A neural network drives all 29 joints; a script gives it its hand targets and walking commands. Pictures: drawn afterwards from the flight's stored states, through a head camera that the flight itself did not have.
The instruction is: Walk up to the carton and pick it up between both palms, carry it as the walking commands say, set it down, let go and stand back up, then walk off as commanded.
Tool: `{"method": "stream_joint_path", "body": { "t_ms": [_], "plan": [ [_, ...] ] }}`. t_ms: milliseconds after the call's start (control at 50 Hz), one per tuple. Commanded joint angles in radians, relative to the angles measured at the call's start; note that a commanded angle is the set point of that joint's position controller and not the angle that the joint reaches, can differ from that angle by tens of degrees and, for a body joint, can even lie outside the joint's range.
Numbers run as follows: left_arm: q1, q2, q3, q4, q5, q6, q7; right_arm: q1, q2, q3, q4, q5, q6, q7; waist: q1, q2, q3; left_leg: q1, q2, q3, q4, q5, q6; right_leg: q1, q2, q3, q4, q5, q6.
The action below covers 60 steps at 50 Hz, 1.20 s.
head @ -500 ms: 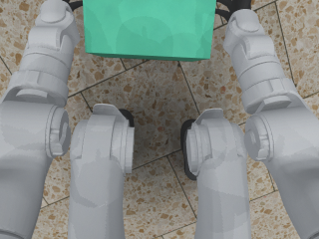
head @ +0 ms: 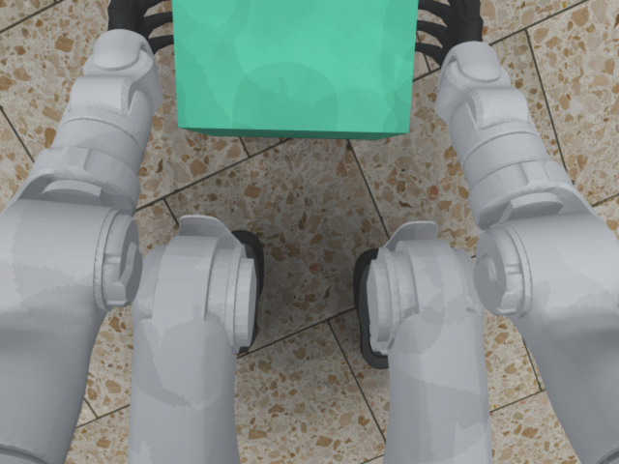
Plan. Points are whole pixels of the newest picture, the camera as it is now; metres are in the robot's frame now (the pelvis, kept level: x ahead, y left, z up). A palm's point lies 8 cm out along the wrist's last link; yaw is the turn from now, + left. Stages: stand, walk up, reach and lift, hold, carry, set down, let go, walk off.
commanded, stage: set down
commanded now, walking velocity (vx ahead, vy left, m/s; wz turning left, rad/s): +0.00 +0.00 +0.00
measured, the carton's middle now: (296, 26) +0.55 +0.04 -0.26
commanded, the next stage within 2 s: none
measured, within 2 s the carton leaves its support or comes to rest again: neither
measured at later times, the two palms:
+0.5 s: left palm (133, 40) +0.50 +0.21 -0.18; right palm (459, 48) +0.51 -0.13 -0.19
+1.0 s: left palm (130, 36) +0.51 +0.21 -0.19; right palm (459, 44) +0.52 -0.14 -0.19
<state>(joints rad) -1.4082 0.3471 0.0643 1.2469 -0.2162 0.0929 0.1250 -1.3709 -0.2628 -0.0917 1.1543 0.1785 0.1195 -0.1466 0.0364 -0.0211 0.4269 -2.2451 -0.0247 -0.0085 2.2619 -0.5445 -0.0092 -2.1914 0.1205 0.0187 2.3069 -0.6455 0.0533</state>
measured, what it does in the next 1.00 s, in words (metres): stands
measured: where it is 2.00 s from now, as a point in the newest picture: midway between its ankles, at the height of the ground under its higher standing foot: (308, 320)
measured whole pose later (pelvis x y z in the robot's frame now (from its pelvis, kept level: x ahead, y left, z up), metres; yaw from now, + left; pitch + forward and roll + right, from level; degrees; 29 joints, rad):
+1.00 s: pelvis +0.00 +0.00 +0.00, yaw +0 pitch +30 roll -1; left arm -1.47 0.39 0.07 1.34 -0.23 0.00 0.04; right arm -1.45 -0.31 -0.04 1.25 0.21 0.04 -0.08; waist 0.03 -0.01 0.47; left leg -2.26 0.00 0.00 2.26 -0.53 0.01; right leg -2.20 0.08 0.00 2.30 -0.63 0.03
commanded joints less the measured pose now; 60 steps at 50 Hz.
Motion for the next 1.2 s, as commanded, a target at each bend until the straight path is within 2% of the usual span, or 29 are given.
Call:
{"method": "stream_joint_path", "body": {
  "t_ms": [0,40,60,140,180,380,440,500,620,640,660,700,720,740,760,780,800,820,860,920,940,1000,1020,1060,1080,1100,1120,1160,1180],
  "plan": [
    [-0.597,-0.83,-0.171,-0.27,-0.025,-0.048,-0.265,-0.695,0.806,0.189,-0.324,0.022,-0.074,0.245,0.024,-0.009,-1.147,0.567,-0.053,0.018,-0.138,0.403,0.039,0.314,0.013,-0.047,-0.199,0.347,-0.053],
    [-0.605,-0.803,-0.158,-0.286,0.001,-0.06,-0.264,-0.611,0.863,0.189,-0.243,0.005,-0.064,0.257,0.056,-0.019,-1.118,0.528,-0.055,0.026,-0.153,0.37,0.036,0.316,0.018,-0.025,-0.207,0.344,-0.069],
    [-0.583,-0.796,-0.162,-0.258,-0.015,-0.06,-0.263,-0.658,0.803,0.193,-0.303,0.026,-0.078,0.249,0.018,-0.019,-1.146,0.555,-0.037,0.006,-0.148,0.392,0.041,0.316,0.019,-0.054,-0.192,0.349,-0.05],
    [-0.593,-0.785,-0.156,-0.266,-0.021,-0.073,-0.269,-0.613,0.819,0.193,-0.25,0.013,-0.072,0.25,0.013,-0.046,-1.087,0.518,-0.052,0.018,-0.147,0.384,0.04,0.315,0.013,-0.046,-0.21,0.352,-0.056],
    [-0.561,-0.781,-0.13,-0.235,0.008,-0.062,-0.269,-0.622,0.855,0.186,-0.255,0.015,-0.077,0.251,0.056,-0.038,-1.069,0.47,-0.047,0.019,-0.135,0.377,0.041,0.318,0.013,-0.025,-0.207,0.35,-0.061],
    [-0.609,-0.733,-0.136,-0.21,-0.005,-0.081,-0.268,-0.62,0.762,0.171,-0.202,-0.002,-0.084,0.25,0.006,-0.039,-1.015,0.494,-0.044,0.012,-0.137,0.336,0.039,0.251,0.01,-0.045,-0.193,0.309,-0.061],
    [-0.544,-0.7,-0.113,-0.167,0.01,-0.074,-0.266,-0.584,0.794,0.146,-0.172,0.006,-0.084,0.255,0.058,-0.003,-0.974,0.455,-0.045,0.008,-0.141,0.322,0.043,0.259,0.005,-0.029,-0.195,0.297,-0.059],
    [-0.568,-0.704,-0.1,-0.194,0.019,-0.084,-0.262,-0.575,0.726,0.132,-0.146,-0.033,-0.084,0.252,0.013,-0.03,-0.956,0.485,-0.048,0.015,-0.151,0.311,0.036,0.233,0.015,-0.04,-0.214,0.266,-0.063],
    [-0.553,-0.613,-0.08,-0.159,0.027,-0.092,-0.253,-0.578,0.69,0.116,-0.139,-0.016,-0.095,0.237,0.026,-0.028,-0.94,0.456,-0.044,-0.001,-0.152,0.282,0.05,0.254,0.002,-0.046,-0.202,0.254,-0.057],
    [-0.555,-0.606,-0.06,-0.154,0.023,-0.091,-0.253,-0.598,0.672,0.135,-0.161,-0.013,-0.092,0.236,0.053,-0.023,-0.984,0.477,-0.046,0.01,-0.148,0.311,0.04,0.286,-0.002,-0.029,-0.209,0.278,-0.057],
    [-0.571,-0.592,-0.073,-0.156,0.012,-0.091,-0.251,-0.612,0.602,0.105,-0.157,-0.033,-0.093,0.226,-0.011,-0.047,-0.958,0.462,-0.035,-0.005,-0.139,0.286,0.041,0.255,-0.006,-0.039,-0.199,0.266,-0.051],
    [-0.544,-0.529,-0.059,-0.128,0.01,-0.104,-0.236,-0.605,0.578,0.118,-0.172,-0.008,-0.107,0.219,0.05,-0.013,-0.96,0.463,-0.034,0.001,-0.148,0.274,0.042,0.244,-0.008,-0.028,-0.207,0.237,-0.055],
    [-0.506,-0.542,-0.071,-0.12,0.02,-0.1,-0.228,-0.585,0.537,0.099,-0.165,-0.017,-0.11,0.208,0.002,-0.018,-0.985,0.508,-0.03,-0.016,-0.156,0.309,0.041,0.256,-0.007,-0.055,-0.202,0.269,-0.05],
    [-0.509,-0.462,-0.04,-0.141,0.019,-0.109,-0.217,-0.572,0.498,0.102,-0.149,-0.013,-0.108,0.197,0.056,-0.006,-0.969,0.504,-0.033,-0.008,-0.154,0.314,0.037,0.241,-0.011,-0.03,-0.204,0.247,-0.055],
    [-0.498,-0.467,-0.058,-0.111,0.015,-0.105,-0.214,-0.557,0.469,0.1,-0.123,0.006,-0.108,0.194,-0.002,-0.015,-1.003,0.53,-0.021,-0.021,-0.15,0.324,0.042,0.275,-0.017,-0.049,-0.185,0.29,-0.054],
    [-0.51,-0.399,-0.031,-0.122,0.029,-0.116,-0.2,-0.532,0.464,0.11,-0.111,0.013,-0.109,0.188,0.059,0.012,-0.975,0.522,-0.029,0.006,-0.155,0.327,0.031,0.272,-0.019,-0.026,-0.212,0.27,-0.055],
    [-0.497,-0.36,-0.039,-0.105,0.006,-0.117,-0.195,-0.546,0.398,0.075,-0.131,0.002,-0.117,0.176,0.008,-0.013,-0.968,0.512,-0.017,-0.015,-0.156,0.302,0.036,0.272,-0.021,-0.036,-0.203,0.265,-0.044],
    [-0.535,-0.336,-0.036,-0.152,0.007,-0.129,-0.181,-0.563,0.366,0.086,-0.162,0.005,-0.12,0.172,0.047,0.008,-1.007,0.541,-0.03,-0.011,-0.152,0.334,0.033,0.258,-0.02,-0.029,-0.195,0.269,-0.051],
    [-0.439,-0.182,-0.02,-0.128,-0.006,-0.146,-0.141,-0.463,0.228,0.082,-0.137,0.026,-0.136,0.123,0.022,-0.008,-1.035,0.537,-0.011,0.005,-0.145,0.34,0.022,0.324,-0.026,-0.017,-0.224,0.304,-0.048],
    [-0.319,0.038,0.045,-0.064,-0.003,-0.153,-0.091,-0.358,0.023,0.035,-0.058,0.037,-0.139,0.076,0.054,-0.001,-1.016,0.55,0.0,-0.006,-0.171,0.306,0.022,0.319,-0.04,-0.019,-0.217,0.263,-0.039],
    [-0.298,0.049,0.037,-0.079,-0.004,-0.156,-0.073,-0.365,-0.018,0.054,-0.096,0.04,-0.15,0.059,0.021,-0.033,-1.082,0.59,0.008,-0.032,-0.158,0.351,0.028,0.359,-0.047,-0.028,-0.211,0.307,-0.029],
    [-0.273,0.113,0.014,-0.114,-0.037,-0.164,-0.054,-0.303,-0.075,0.053,-0.139,0.065,-0.159,0.028,0.027,0.005,-1.221,0.678,0.004,-0.037,-0.137,0.502,0.005,0.398,-0.048,-0.019,-0.199,0.415,-0.03],
    [-0.233,0.121,0.013,-0.105,-0.059,-0.163,-0.056,-0.278,-0.11,0.026,-0.113,0.04,-0.161,0.022,-0.022,0.005,-1.186,0.652,0.008,-0.038,-0.138,0.433,0.004,0.355,-0.047,-0.029,-0.214,0.349,-0.031],
    [-0.201,0.128,0.004,-0.046,-0.054,-0.166,-0.048,-0.207,-0.086,0.058,-0.049,0.063,-0.162,0.016,-0.007,0.033,-1.178,0.626,0.008,-0.02,-0.144,0.441,-0.009,0.4,-0.047,-0.02,-0.209,0.389,-0.032],
    [-0.206,0.129,0.043,-0.086,-0.058,-0.167,-0.053,-0.212,-0.069,0.064,-0.093,0.057,-0.161,0.018,0.034,-0.003,-1.14,0.592,0.01,-0.022,-0.15,0.422,0.002,0.352,-0.05,-0.018,-0.213,0.36,-0.029],
    [-0.219,0.148,0.005,-0.09,-0.044,-0.164,-0.057,-0.197,-0.093,0.023,-0.017,0.052,-0.148,0.023,0.023,0.07,-1.108,0.575,0.008,-0.036,-0.165,0.419,-0.007,0.313,-0.056,-0.007,-0.202,0.356,-0.036],
    [-0.17,0.14,0.023,-0.076,-0.062,-0.165,-0.061,-0.194,-0.086,0.063,-0.072,0.061,-0.154,0.032,0.018,0.006,-1.085,0.569,0.015,-0.042,-0.152,0.413,0.006,0.302,-0.054,-0.028,-0.197,0.332,-0.025],
    [-0.179,0.086,-0.002,-0.094,-0.051,-0.163,-0.063,-0.211,-0.048,0.086,-0.104,0.07,-0.153,0.048,0.033,0.057,-1.055,0.545,0.013,-0.041,-0.177,0.452,-0.007,0.313,-0.053,0.01,-0.224,0.397,-0.038],
    [-0.162,0.128,0.014,-0.09,-0.05,-0.169,-0.061,-0.192,-0.11,0.047,-0.115,0.055,-0.164,0.04,0.001,0.037,-1.14,0.578,0.022,-0.046,-0.142,0.459,-0.002,0.324,-0.056,-0.002,-0.196,0.414,-0.035]
  ]
}}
